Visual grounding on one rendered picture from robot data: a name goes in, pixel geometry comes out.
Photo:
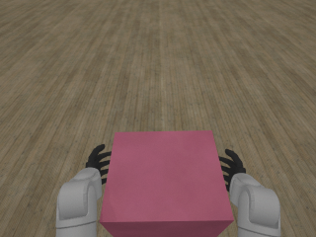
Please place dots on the robot left forearm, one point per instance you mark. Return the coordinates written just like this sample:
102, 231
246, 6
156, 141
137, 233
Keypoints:
76, 205

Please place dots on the robot left hand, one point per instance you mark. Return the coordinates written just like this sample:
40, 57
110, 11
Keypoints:
94, 161

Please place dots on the robot right forearm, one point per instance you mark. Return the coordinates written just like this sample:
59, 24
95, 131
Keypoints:
258, 207

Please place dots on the robot right hand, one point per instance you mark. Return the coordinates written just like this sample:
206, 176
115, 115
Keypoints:
236, 167

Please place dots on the carton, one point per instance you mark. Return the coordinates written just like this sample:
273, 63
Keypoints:
165, 184

